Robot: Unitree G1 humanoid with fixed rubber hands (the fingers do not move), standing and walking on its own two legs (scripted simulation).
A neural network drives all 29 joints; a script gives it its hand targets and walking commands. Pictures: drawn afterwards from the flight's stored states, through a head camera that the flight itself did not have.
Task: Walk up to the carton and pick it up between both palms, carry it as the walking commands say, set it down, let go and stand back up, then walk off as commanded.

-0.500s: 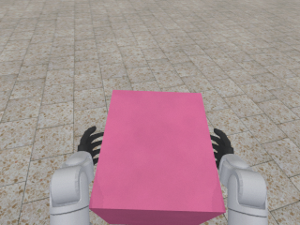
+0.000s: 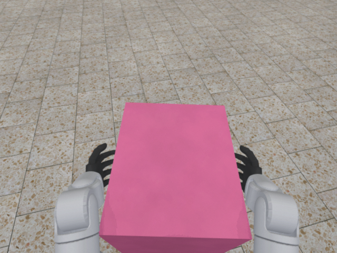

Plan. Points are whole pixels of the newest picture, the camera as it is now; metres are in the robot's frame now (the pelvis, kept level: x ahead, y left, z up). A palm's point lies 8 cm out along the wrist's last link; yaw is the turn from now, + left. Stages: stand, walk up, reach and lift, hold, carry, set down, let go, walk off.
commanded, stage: carry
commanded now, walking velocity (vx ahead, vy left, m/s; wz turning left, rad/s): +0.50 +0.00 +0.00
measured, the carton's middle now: (172, 180) +0.29 +0.00 -0.01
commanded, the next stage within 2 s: none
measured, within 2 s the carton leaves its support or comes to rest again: neither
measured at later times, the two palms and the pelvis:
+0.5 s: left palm (114, 77) +0.60 +0.20 +0.07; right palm (218, 84) +0.57 -0.14 +0.08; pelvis +0.34 +0.05 +0.01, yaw -5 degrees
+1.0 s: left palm (136, 32) +0.92 +0.16 +0.07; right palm (213, 34) +0.93 -0.17 +0.06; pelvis +0.67 -0.01 +0.01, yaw +1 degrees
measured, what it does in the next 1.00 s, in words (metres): walks ahead: left foot, then right foot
